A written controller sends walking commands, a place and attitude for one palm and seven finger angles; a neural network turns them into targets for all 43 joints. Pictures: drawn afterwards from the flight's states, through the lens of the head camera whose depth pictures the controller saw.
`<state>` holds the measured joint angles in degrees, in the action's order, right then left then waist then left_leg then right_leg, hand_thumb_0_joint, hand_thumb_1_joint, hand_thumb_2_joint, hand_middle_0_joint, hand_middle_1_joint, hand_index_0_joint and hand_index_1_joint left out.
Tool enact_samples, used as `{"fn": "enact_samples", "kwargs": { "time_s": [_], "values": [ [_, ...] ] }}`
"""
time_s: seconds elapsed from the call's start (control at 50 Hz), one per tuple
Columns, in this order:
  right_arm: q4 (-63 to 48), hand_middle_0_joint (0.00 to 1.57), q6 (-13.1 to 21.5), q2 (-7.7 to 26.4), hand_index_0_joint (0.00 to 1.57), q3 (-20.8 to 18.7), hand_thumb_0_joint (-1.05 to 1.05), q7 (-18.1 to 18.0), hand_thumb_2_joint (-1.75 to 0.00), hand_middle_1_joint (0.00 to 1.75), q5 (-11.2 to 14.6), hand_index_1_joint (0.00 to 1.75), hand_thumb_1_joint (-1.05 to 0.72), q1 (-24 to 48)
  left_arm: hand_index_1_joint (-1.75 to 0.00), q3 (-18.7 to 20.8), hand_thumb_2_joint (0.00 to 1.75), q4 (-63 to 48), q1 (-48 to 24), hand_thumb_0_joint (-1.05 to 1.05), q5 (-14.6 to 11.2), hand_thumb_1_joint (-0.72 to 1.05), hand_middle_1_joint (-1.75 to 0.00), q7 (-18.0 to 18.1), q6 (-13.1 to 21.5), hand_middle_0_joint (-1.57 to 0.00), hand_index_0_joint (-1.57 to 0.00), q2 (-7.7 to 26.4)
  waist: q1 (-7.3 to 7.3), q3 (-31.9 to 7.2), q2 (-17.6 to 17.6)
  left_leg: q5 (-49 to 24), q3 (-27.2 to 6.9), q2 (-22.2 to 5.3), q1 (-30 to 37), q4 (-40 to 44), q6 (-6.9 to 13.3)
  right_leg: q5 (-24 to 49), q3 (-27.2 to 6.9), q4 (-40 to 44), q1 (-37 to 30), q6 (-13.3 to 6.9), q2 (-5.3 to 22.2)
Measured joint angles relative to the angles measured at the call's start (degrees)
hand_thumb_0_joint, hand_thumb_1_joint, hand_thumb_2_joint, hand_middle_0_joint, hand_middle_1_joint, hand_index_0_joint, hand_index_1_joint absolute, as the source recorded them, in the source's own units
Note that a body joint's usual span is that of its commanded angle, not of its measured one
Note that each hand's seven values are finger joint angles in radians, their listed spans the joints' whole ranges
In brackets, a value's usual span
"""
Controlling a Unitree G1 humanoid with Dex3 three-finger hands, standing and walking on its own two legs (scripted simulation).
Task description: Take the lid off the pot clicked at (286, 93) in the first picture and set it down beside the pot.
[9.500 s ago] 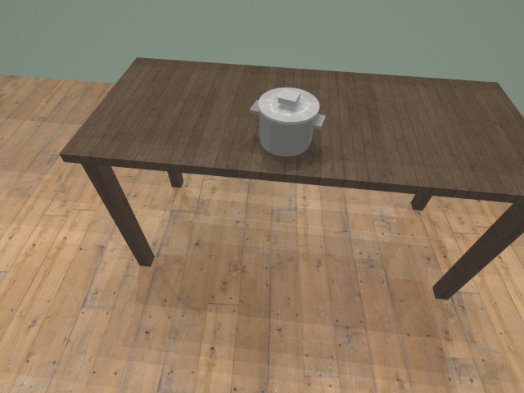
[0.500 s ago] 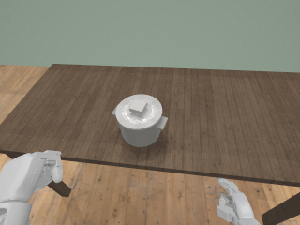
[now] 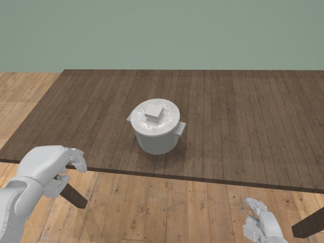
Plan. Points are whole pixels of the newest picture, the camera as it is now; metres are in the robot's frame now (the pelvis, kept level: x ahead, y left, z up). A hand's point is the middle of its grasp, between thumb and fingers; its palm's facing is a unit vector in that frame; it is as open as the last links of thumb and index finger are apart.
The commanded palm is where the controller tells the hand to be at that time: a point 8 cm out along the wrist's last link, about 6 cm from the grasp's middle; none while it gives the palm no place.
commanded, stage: reach forward and open the fingers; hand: left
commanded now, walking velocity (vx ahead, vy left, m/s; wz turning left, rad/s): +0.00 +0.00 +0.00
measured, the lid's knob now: (154, 111) +0.49 +0.09 +0.03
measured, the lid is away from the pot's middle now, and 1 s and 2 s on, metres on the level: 0.00 0.00 0.00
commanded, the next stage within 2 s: move the open hand above the knob in 0.44 s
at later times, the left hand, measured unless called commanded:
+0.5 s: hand (68, 146) +0.29 +0.26 +0.11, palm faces -0.16 -0.06 -0.98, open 10.1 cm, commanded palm +0.28 +0.25 +0.16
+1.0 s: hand (97, 130) +0.34 +0.20 +0.11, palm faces -0.21 -0.01 -0.98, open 10.1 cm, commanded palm +0.33 +0.21 +0.16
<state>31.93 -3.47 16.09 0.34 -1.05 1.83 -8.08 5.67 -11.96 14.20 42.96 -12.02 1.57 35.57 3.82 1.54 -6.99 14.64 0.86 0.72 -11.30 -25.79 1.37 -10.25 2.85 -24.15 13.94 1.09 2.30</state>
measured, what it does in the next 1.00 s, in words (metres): stands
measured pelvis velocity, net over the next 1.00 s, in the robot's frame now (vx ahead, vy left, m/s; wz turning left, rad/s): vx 0.01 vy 0.00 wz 0.01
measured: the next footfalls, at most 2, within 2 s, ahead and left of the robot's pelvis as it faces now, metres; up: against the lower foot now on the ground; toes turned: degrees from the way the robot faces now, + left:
none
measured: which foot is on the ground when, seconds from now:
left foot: down 0.00-1.00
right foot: down 0.00-1.00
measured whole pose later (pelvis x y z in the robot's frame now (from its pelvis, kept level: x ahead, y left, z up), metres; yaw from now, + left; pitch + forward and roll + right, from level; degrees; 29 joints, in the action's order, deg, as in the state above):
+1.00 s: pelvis +0.01 +0.00 +0.00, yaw +0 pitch +1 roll +0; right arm 33.1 -5.2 16.4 1.4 0.3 2.9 -7.0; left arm -7.5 1.4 -13.7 46.9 -15.9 -3.0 33.6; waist 1.8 0.9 -6.6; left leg 14.5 0.5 1.3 -10.7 -23.7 1.3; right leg -11.7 3.1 -24.8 14.4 0.9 2.9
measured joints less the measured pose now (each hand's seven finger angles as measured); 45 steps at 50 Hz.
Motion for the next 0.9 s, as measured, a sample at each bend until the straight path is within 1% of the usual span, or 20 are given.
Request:
{"fn": "enact_samples", "kwargs": {
  "time_s": [0.06, 0.12, 0.18, 0.22, 0.26, 0.3, 0.34, 0.36, 0.4, 0.44, 0.5, 0.54, 0.58, 0.62, 0.66, 0.72, 0.78, 0.82, 0.86, 0.9],
  "values": [
    [0.46, 0.20, 0.31, 0.04, 0.20, -0.04, 0.01, 0.07, -0.90, 0.30, -0.42, 0.30, -0.90, -0.50, -0.53, -2.45, 1.24, -1.72, -1.04, 0.00, 1.20, 0.08, -0.52, 0.06, 0.82, -0.98, -0.98, -0.75, 0.18, -0.13, -0.06, -0.50, 0.22, 0.44, 0.05, 0.54, 0.38, 0.47, -0.24, 0.40, 0.05, 0.32, 0.41],
    [1.54, 0.20, -0.41, -0.34, 0.20, 0.42, 0.01, -0.14, -0.90, 0.30, -0.19, 0.30, -0.90, -0.31, -0.42, -3.62, 1.26, 0.04, -3.81, 0.00, 2.84, 0.00, -0.42, 1.03, 2.23, -0.94, -0.94, 0.71, 0.16, -0.27, 0.21, -0.84, 0.32, 0.75, 0.47, 1.04, 0.55, 0.64, -0.36, 0.57, -0.22, 0.45, 0.70],
    [1.71, 0.20, -1.33, -0.80, 0.20, 0.73, 0.01, -0.03, -0.90, 0.30, 0.47, 0.30, -0.90, 0.04, -0.32, -3.36, 1.28, 4.65, -8.26, 0.00, 3.03, -0.09, -0.31, 1.52, 0.48, -0.91, -0.91, 1.50, -0.05, 0.29, 0.52, -1.20, 0.44, 0.93, 0.83, 1.39, 0.60, 0.85, -0.49, 0.60, -0.41, 0.43, 0.87],
    [1.20, 0.20, -1.31, -0.84, 0.20, 0.66, 0.01, 0.45, -0.90, 0.30, 0.76, 0.30, -0.90, -0.06, -0.26, -3.44, 1.30, 6.03, -10.30, 0.00, 2.26, -0.13, -0.25, 1.26, -1.78, -0.88, -0.89, 0.29, -0.23, 0.54, 0.45, -1.48, 0.48, 1.14, 0.93, 1.70, 0.69, 1.01, -0.55, 0.68, -0.41, 0.49, 1.07],
    [0.70, 0.20, -0.94, -0.77, 0.20, 0.50, 0.01, 0.92, -0.90, 0.30, 0.64, 0.30, -0.90, -0.27, -0.21, -4.35, 1.31, 5.40, -10.65, 0.00, 1.61, -0.17, -0.20, 0.57, -3.01, -0.87, -0.87, -1.58, -0.40, 0.32, 0.16, -1.62, 0.62, 1.34, 1.06, 2.00, 0.88, 1.11, -0.71, 0.83, -0.44, 0.67, 1.25],
    [0.66, 0.20, -0.97, -0.71, 0.20, 0.63, 0.01, 1.08, -0.90, 0.30, 0.38, 0.30, -0.90, -0.15, -0.17, -6.09, 1.32, 4.40, -10.30, 0.00, 2.19, -0.20, -0.16, -0.25, -2.78, -0.85, -0.85, -2.43, -0.62, -0.10, 0.01, -1.68, 0.79, 1.48, 1.33, 2.38, 1.03, 1.13, -0.89, 1.03, -0.57, 0.80, 1.37],
    [0.98, 0.20, -1.14, -0.69, 0.20, 1.05, 0.01, 0.88, -0.90, 0.30, 0.23, 0.30, -0.90, 0.33, -0.14, -7.60, 1.33, 4.50, -10.99, 0.00, 3.91, -0.22, -0.14, -0.77, -1.62, -0.85, -0.85, -1.39, -0.71, -0.18, 0.14, -1.55, 0.95, 1.47, 1.58, 2.36, 1.06, 0.95, -1.06, 0.81, -0.65, 0.72, 1.34],
    [1.18, 0.20, -1.25, -0.73, 0.20, 1.24, 0.01, 0.63, -0.90, 0.30, 0.20, 0.30, -0.90, 0.52, -0.13, -8.11, 1.34, 5.42, -12.11, 0.00, 4.68, -0.23, -0.13, -0.75, -1.02, -0.84, -0.84, -0.52, -0.70, -0.17, 0.28, -1.49, 0.92, 1.46, 1.65, 2.31, 1.04, 0.82, -1.03, 0.66, -0.70, 0.65, 1.33],
    [1.42, 0.20, -1.58, -0.81, 0.20, 1.46, 0.01, 0.29, -0.90, 0.30, 0.40, 0.30, -0.90, 0.88, -0.12, -8.09, 1.34, 8.17, -14.99, 0.00, 5.06, -0.25, -0.11, -0.45, -0.80, -0.84, -0.84, 0.75, -0.72, 0.01, 0.54, -1.46, 0.72, 1.40, 1.70, 2.26, 0.91, 0.67, -0.83, 0.56, -0.80, 0.52, 1.29],
    [1.14, 0.20, -1.76, -0.87, 0.20, 1.40, 0.01, 0.45, -0.90, 0.30, 0.71, 0.30, -0.90, 1.06, -0.11, -6.67, 1.35, 10.22, -17.20, 0.00, 4.09, -0.26, -0.10, -0.37, -1.77, -0.84, -0.84, 1.03, -0.76, 0.27, 0.71, -1.47, 0.64, 1.28, 1.61, 2.25, 0.77, 0.66, -0.75, 0.53, -0.71, 0.43, 1.18],
    [0.33, 0.20, -1.85, -0.55, 0.20, 0.93, 0.01, 1.22, -0.90, 0.30, 0.79, 0.30, -0.90, 0.59, -0.10, -5.60, 1.36, 10.49, -18.15, 0.00, 2.14, -0.26, -0.09, -0.93, -4.12, -0.83, -0.84, -0.49, -0.80, -0.11, 0.51, -1.53, 0.49, 1.21, 1.42, 2.58, 0.67, 0.73, -0.60, 0.90, -0.59, 0.53, 1.11],
    [0.01, 0.20, -1.98, -0.14, 0.20, 0.71, 0.01, 1.69, -0.90, 0.30, 0.90, 0.30, -0.90, 0.43, -0.09, -6.58, 1.36, 9.66, -17.74, 0.00, 2.13, -0.27, -0.09, -1.78, -5.03, -0.83, -0.83, -1.86, -0.85, -0.49, 0.24, -1.38, 0.43, 1.18, 1.18, 2.50, 0.67, 0.60, -0.54, 0.91, -0.40, 0.55, 1.08],
    [0.20, 0.20, -2.27, 0.24, 0.20, 0.84, 0.01, 1.58, -0.90, 0.30, 0.89, 0.30, -0.90, 0.72, -0.09, -8.68, 1.36, 9.90, -18.10, 0.00, 2.98, -0.27, -0.08, -2.75, -5.03, -0.83, -0.83, -2.39, -0.95, -0.47, 0.19, -1.20, 0.36, 1.14, 1.16, 2.47, 0.65, 0.38, -0.47, 0.83, -0.38, 0.52, 1.05],
    [0.66, 0.20, -2.35, 0.51, 0.20, 1.11, 0.01, 1.19, -0.90, 0.30, 0.93, 0.30, -0.90, 1.30, -0.09, -10.80, 1.37, 11.01, -19.81, 0.00, 4.02, -0.27, -0.08, -3.75, -5.24, -0.83, -0.83, -1.78, -1.17, -0.02, 0.38, -1.09, 0.17, 1.13, 1.10, 2.32, 0.58, 0.08, -0.28, 0.46, -0.28, 0.41, 1.06],
    [0.98, 0.20, -2.03, 0.56, 0.20, 1.21, 0.01, 0.79, -0.90, 0.30, 0.73, 0.30, -0.90, 1.61, -0.09, -11.50, 1.37, 11.74, -21.87, 0.00, 4.67, -0.28, -0.08, -4.40, -5.00, -0.83, -0.83, -0.57, -1.32, 0.36, 0.63, -0.99, -0.01, 1.06, 1.05, 2.21, 0.47, -0.20, -0.11, 0.15, -0.19, 0.24, 1.01],
    [0.84, 0.20, -1.40, 0.51, 0.20, 0.88, 0.01, 1.06, -0.90, 0.30, 0.72, 0.30, -0.90, 1.16, -0.09, -9.62, 1.37, 11.27, -23.06, 0.00, 3.57, -0.28, -0.08, -4.15, -4.86, -0.84, -0.84, 0.17, -1.58, -0.14, 0.51, -0.92, -0.20, 0.92, 1.10, 2.46, 0.27, -0.41, 0.09, 0.28, -0.24, 0.10, 0.87],
    [0.39, 0.20, -1.46, 0.76, 0.20, 0.59, 0.01, 2.19, -0.90, 0.30, 1.27, 0.30, -0.90, 0.39, -0.09, -8.64, 1.37, 12.24, -23.27, 0.00, 1.96, -0.28, -0.08, -3.84, -6.40, -0.83, -0.83, -1.43, -1.62, -1.44, -0.10, -0.53, -0.23, 0.81, 0.87, 2.34, 0.15, -0.80, 0.11, 0.14, 0.01, 0.13, 0.78],
    [0.24, 0.20, -2.07, 1.05, 0.20, 0.66, 0.01, 2.68, -0.90, 0.30, 1.79, 0.30, -0.90, 0.63, -0.09, -9.87, 1.38, 13.66, -23.74, 0.00, 2.07, -0.28, -0.08, -4.39, -8.21, -0.83, -0.83, -2.73, -1.67, -1.51, -0.36, -0.22, -0.12, 0.74, 0.54, 1.93, 0.12, -1.05, 0.01, -0.28, 0.40, 0.12, 0.71],
    [0.14, 0.20, -2.59, 1.15, 0.20, 0.71, 0.01, 2.65, -0.90, 0.30, 1.84, 0.30, -0.90, 1.20, -0.09, -12.20, 1.38, 14.35, -24.63, 0.00, 2.99, -0.28, -0.08, -5.62, -9.46, -0.83, -0.83, -3.63, -1.78, -0.74, -0.29, -0.07, -0.04, 0.73, 0.42, 1.67, 0.14, -1.24, -0.09, -0.70, 0.63, 0.07, 0.70],
    [0.15, 0.20, -2.45, 1.02, 0.20, 0.75, 0.01, 2.21, -0.90, 0.30, 1.40, 0.30, -0.90, 1.60, -0.09, -13.99, 1.38, 13.20, -25.10, 0.00, 3.88, -0.28, -0.08, -6.46, -8.71, -0.83, -0.83, -3.63, -1.97, 0.08, -0.02, -0.19, -0.06, 0.76, 0.49, 1.81, 0.15, -1.29, -0.08, -0.82, 0.67, -0.01, 0.73]
  ]
}}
